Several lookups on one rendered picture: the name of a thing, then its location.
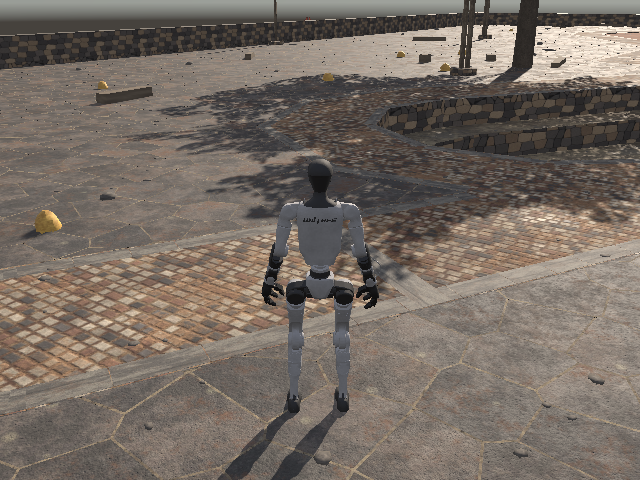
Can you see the robot left forearm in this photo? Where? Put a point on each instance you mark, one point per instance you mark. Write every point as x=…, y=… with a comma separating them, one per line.
x=273, y=267

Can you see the robot right forearm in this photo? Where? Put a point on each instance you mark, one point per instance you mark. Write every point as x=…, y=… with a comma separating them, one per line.
x=366, y=269

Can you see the robot torso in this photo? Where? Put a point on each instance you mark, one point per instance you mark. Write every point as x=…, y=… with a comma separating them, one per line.
x=319, y=235

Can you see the robot left hand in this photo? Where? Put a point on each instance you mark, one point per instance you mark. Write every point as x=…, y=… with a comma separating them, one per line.
x=267, y=290

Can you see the robot right upper arm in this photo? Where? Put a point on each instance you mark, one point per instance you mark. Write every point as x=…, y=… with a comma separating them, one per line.
x=351, y=212

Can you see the robot left upper arm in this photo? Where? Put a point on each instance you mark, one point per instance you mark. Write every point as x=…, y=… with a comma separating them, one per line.
x=288, y=212

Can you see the right robot shin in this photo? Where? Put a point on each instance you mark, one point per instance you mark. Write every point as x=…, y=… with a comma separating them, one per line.
x=343, y=366

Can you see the robot right hand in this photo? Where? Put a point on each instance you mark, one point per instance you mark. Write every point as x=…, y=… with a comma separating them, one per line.
x=373, y=292

